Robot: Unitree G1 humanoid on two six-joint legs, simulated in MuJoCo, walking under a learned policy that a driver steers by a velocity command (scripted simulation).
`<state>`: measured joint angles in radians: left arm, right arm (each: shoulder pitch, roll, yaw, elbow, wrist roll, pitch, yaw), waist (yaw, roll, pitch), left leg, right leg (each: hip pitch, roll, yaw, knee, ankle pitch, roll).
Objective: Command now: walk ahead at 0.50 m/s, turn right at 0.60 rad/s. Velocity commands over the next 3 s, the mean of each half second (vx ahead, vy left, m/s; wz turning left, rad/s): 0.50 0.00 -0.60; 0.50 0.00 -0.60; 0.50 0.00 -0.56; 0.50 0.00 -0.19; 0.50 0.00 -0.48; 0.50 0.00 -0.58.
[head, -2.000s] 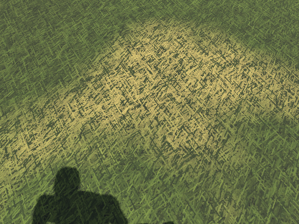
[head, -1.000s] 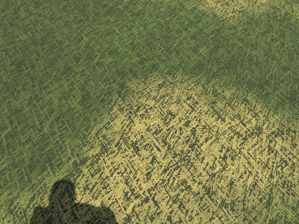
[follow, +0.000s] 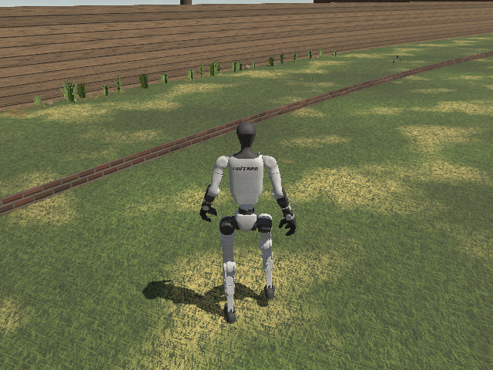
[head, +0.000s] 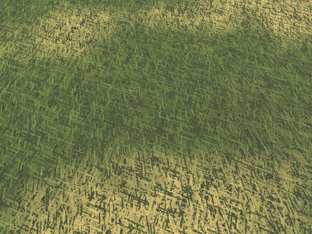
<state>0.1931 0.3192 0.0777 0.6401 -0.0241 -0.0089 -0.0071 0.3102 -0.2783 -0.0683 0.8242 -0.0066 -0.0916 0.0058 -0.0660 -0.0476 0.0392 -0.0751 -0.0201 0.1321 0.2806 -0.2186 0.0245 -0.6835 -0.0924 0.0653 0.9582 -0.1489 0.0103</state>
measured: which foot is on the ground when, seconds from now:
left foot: down 0.00-0.22, up 0.24-0.68, down 0.70-1.00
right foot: up 0.00-0.20, down 0.22-0.70, up 0.72-1.00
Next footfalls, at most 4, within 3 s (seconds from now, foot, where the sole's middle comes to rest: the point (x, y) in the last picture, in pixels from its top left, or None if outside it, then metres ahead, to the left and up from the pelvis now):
0.22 right None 0.28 -0.15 -0.78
0.70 left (158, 203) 0.61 -0.03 -0.78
1.22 right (237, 181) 0.69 -0.41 -0.78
1.70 left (240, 121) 1.05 -0.51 -0.78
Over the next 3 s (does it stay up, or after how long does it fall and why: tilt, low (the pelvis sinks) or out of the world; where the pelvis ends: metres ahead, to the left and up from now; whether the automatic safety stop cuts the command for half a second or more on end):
stays up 1.18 -1.09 0.00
